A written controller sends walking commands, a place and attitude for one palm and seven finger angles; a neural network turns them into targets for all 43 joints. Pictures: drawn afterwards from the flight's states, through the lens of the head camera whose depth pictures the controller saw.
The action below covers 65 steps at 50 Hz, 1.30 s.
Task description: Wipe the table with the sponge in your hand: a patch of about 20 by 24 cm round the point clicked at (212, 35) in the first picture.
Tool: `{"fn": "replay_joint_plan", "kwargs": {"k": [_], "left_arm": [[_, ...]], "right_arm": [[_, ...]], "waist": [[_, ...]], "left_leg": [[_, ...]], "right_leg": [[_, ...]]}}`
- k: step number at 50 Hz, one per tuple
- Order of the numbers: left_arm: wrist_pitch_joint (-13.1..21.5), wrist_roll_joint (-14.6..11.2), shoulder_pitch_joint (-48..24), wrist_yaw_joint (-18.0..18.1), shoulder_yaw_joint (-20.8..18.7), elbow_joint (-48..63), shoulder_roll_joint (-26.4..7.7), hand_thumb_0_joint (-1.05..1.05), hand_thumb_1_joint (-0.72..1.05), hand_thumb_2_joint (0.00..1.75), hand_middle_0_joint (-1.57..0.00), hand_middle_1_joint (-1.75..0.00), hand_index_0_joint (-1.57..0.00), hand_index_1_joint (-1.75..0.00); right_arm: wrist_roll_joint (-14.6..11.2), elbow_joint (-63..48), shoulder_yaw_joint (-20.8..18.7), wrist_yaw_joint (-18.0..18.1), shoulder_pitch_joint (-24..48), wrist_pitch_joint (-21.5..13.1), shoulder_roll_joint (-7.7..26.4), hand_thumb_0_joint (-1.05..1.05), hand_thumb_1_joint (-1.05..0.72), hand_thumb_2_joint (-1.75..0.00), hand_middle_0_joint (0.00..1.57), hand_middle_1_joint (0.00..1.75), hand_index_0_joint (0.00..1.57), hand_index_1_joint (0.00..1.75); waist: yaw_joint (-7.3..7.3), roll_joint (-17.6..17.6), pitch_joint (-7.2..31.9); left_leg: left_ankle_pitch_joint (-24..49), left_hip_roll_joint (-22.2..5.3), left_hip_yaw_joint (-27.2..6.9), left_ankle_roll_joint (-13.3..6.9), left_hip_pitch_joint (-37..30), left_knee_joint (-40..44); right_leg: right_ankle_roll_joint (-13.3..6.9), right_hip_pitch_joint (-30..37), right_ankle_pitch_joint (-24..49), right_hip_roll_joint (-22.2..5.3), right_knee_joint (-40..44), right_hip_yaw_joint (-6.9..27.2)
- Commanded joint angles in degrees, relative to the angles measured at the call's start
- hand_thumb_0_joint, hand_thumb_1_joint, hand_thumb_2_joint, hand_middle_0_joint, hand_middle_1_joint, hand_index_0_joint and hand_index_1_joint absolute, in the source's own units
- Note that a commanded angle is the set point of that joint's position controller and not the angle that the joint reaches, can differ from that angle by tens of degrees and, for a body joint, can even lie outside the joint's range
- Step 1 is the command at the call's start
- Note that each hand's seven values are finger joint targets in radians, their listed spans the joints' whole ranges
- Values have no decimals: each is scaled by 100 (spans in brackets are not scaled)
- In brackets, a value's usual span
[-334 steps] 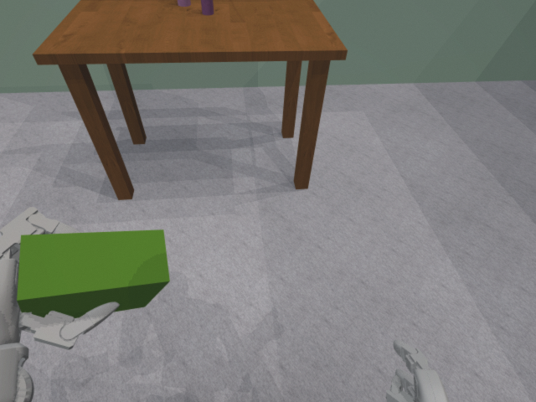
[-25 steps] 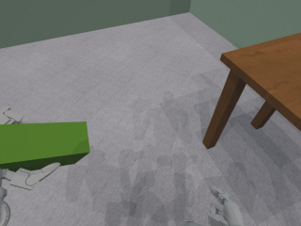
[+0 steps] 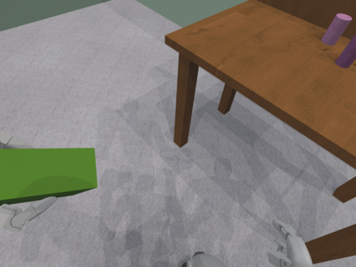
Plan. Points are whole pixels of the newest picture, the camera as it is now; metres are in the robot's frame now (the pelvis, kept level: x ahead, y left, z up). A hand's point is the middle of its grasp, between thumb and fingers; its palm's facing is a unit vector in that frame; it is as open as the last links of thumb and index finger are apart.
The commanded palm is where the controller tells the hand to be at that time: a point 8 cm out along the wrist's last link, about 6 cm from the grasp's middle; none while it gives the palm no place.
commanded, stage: turn to face it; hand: left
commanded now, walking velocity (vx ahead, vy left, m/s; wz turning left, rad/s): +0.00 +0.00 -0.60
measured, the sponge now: (54, 176) +0.22 +0.22 +0.15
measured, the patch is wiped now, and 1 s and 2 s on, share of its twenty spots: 0.00 0.00 0.00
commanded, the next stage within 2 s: take the last steps up to it in 1.84 s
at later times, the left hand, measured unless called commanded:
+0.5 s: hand (152, 187) +0.21 +0.07 +0.18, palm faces +0.03 -0.80 -0.60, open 10.2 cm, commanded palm +0.16 +0.13 +0.19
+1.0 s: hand (170, 210) +0.18 +0.04 +0.18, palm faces -0.09 -0.89 -0.45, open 10.2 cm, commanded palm +0.15 +0.08 +0.19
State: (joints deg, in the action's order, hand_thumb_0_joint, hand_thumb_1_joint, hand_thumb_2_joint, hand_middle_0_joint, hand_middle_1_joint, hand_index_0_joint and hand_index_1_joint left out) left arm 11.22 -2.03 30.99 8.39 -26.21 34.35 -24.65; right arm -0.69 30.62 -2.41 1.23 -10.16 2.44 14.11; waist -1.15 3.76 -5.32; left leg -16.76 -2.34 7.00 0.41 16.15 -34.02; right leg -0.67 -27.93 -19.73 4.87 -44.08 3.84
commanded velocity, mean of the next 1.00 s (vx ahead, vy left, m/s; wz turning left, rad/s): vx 0.00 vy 0.00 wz -0.60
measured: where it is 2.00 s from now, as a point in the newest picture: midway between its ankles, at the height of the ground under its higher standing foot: outside the picture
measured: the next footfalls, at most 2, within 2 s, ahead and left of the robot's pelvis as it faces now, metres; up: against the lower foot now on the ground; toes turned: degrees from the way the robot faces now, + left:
right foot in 0.26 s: -0.01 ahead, -0.18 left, +0.00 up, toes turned -16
left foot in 0.84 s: -0.04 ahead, +0.05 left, +0.00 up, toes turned -26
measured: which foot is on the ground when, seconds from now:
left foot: down 0.00-0.26, up 0.28-0.82, down 0.84-1.00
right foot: up 0.00-0.24, down 0.26-0.86, up 0.88-1.00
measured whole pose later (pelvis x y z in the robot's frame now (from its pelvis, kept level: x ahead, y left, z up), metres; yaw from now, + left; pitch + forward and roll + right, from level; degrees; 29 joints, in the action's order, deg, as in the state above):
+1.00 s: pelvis -0.14 -0.06 +0.01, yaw -35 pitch +0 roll +0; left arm 9.8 -1.4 26.1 7.4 -22.1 29.6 -22.2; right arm -0.9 29.1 1.2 -0.7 -10.9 1.4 8.7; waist -4.1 0.2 -3.7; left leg -18.0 -6.1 7.7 2.1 10.9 -29.9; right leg 2.7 -31.2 -22.3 2.5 -57.9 -0.2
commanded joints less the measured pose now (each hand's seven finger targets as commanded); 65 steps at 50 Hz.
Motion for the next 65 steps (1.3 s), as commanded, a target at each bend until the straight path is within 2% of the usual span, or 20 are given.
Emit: {"fn": "replay_joint_plan", "kwargs": {"k": [1, 4, 11, 13, 14, 15, 20, 32, 39, 41, 42, 43, 45, 48, 55, 57, 58, 59, 61, 65], "left_arm": [[389, 159, -1134, 55, -139, 1381, -701, 0, 10, 130, -120, -160, -120, -160], [280, 122, -1297, 49, 407, 1245, -317, 0, 10, 130, -120, -160, -120, -160], [218, 60, -1149, 62, 15, 705, -610, 0, 10, 130, -120, -160, -120, -160], [284, 45, -1102, 63, -250, 760, -911, 0, 10, 130, -120, -160, -120, -160], [310, -11, -888, 122, -626, 712, -1263, 0, 10, 130, -120, -160, -120, -160], [254, -103, -759, 137, -756, 620, -1261, 0, 10, 130, -120, -160, -120, -160], [343, -260, 388, 103, -878, 871, -944, 0, 10, 130, -120, -160, -120, -160], [264, -187, -273, 176, -305, 869, -806, 0, 10, 130, -120, -160, -120, -160], [256, -88, -691, 60, -183, 882, -814, 0, 10, 130, -120, -160, -120, -160], [360, -97, -936, -5, -204, 1036, -885, 0, 10, 130, -120, -160, -120, -160], [409, -74, -976, -43, -258, 1040, -840, 0, 10, 130, -120, -160, -120, -160], [393, 27, -1097, -41, -281, 1090, -921, 0, 10, 130, -120, -160, -120, -160], [358, 39, -948, -57, -376, 843, -866, 0, 10, 130, -120, -160, -120, -160], [256, -15, -1048, -57, 210, 862, -349, 0, 10, 130, -120, -160, -120, -160], [207, 62, -1623, 20, 144, 740, -586, 0, 10, 130, -120, -160, -120, -160], [272, 92, -1436, 74, -77, 896, -841, 0, 10, 130, -120, -160, -120, -160], [350, 74, -1145, 148, -470, 989, -1237, 0, 10, 130, -120, -160, -120, -160], [354, -23, -863, 195, -700, 908, -1293, 0, 10, 130, -120, -160, -120, -160], [324, -143, -30, 164, -1030, 1165, -1405, 0, 10, 130, -120, -160, -120, -160], [458, -262, 494, 182, -1126, 1602, -1130, 0, 10, 130, -120, -160, -120, -160]], "right_arm": [[5, -795, -70, 16, 427, -433, 444, 0, -90, -90, 20, 30, 20, 30], [-84, -783, -102, -71, 257, -574, 540, 0, -90, -90, 20, 30, 20, 30], [-38, -835, -82, -138, 20, -789, 540, 0, -90, -90, 20, 30, 20, 30], [-77, -825, -55, -175, -40, -756, 342, 0, -90, -90, 20, 30, 20, 30], [-32, -974, 39, -130, 270, -717, 191, 0, -90, -90, 20, 30, 20, 30], [-31, -911, 94, -89, 512, -663, 175, 0, -90, -90, 20, 30, 20, 30], [-22, -747, 100, -129, 672, -193, 102, 0, -90, -90, 20, 30, 20, 30], [-30, -801, -107, -45, 653, -79, 528, 0, -90, -90, 20, 30, 20, 30], [12, -874, -33, -103, 426, 30, 465, 0, -90, -90, 20, 30, 20, 30], [58, -908, -37, -79, 395, -17, 562, 0, -90, -90, 20, 30, 20, 30], [110, -978, -51, -53, 516, -62, 614, 0, -90, -90, 20, 30, 20, 30], [46, -1061, -59, -24, 490, -168, 478, 0, -90, -90, 20, 30, 20, 30], [11, -978, -65, -59, 502, -257, 367, 0, -90, -90, 20, 30, 20, 30], [-74, -900, -32, -138, 355, -396, 424, 0, -90, -90, 20, 30, 20, 30], [-27, -787, -57, -123, 79, -744, 596, 0, -90, -90, 20, 30, 20, 30], [-77, -828, -11, -161, 67, -742, 401, 0, -90, -90, 20, 30, 20, 30], [-53, -931, 51, -127, 271, -714, 237, 0, -90, -90, 20, 30, 20, 30], [-46, -898, 88, -104, 384, -643, 200, 0, -90, -90, 20, 30, 20, 30], [-84, -953, 4, -125, 475, -445, 244, 0, -90, -90, 20, 30, 20, 30], [-16, -859, 68, -135, 673, -177, 160, 0, -90, -90, 20, 30, 20, 30]], "waist": [[24, -1727, 577], [17, -1860, 425], [10, -1913, 797], [46, -232, 1100], [-95, 1248, 1175], [-129, 1356, 1357], [20, 132, 1763], [-114, 171, 1369], [-58, 12, 1341], [16, -725, 1200], [-23, -1679, 999], [-47, -1846, 879], [-108, -1641, 715], [-64, -1716, 321], [54, -1579, 698], [54, -547, 1158], [-66, 650, 1350], [-128, 1038, 1594], [-118, 535, 1777], [10, 23, 1864]], "left_leg": [[779, -2347, -1332, -882, 52, 1655], [1289, -1926, -253, -522, -155, 1425], [1230, -1759, 272, -75, -262, 307], [-72, -1095, 480, 287, 249, -1406], [-2131, -334, 220, 489, 1752, -2667], [-1931, -368, -484, 502, 1981, -3556], [-759, -348, -787, 612, 2385, -3977], [-945, 10, -703, 353, 783, -1395], [-745, 135, -516, 111, -700, 637], [-682, -647, -1028, -234, -1553, 1659], [-487, -1734, -1988, -658, -1532, 2025], [271, -2428, -2178, -1053, -1029, 2032], [-163, -2275, -1245, -994, 299, 2083], [1104, -1898, -267, -638, -170, 1572], [2035, -1662, 153, -81, -554, 279], [1046, -1092, 404, 224, -49, -1202], [-1279, -409, 258, 431, 1198, -2276], [-1945, -330, -369, 467, 1661, -3133], [-1639, -458, -885, 432, 1798, -3457], [-1092, -300, -599, 465, 1317, -2108]], "right_leg": [[320, -452, -696, -641, -2723, -75], [446, -118, -557, -694, -1487, -671], [430, 1424, 76, -428, 1131, -1335], [-39, 2173, 2159, -1322, 2119, -99], [-664, 2773, 4726, -2253, 2082, 1664], [-812, 2691, 5335, -2542, 2031, 1804], [-768, 3322, 4655, -1893, 1754, 1070], [-883, 1827, 1511, -1709, 2775, 2113], [-485, 836, 199, -1242, 3011, 2243], [-119, -129, -100, -570, 2040, 1643], [117, -739, -490, -28, 578, 822], [283, -853, -576, -47, -1199, 168], [338, -224, -386, -358, -2677, 53], [397, -334, -482, -639, -1449, -423], [407, 1473, 448, -310, 1358, -1254], [-79, 2385, 2576, -1163, 1949, -171], [-681, 3114, 5193, -2078, 1854, 1436], [-937, 3248, 5888, -2474, 1844, 1799], [-1032, 3251, 4897, -2313, 1720, 1796], [-977, 2844, 4265, -1893, 1823, 1217]]}}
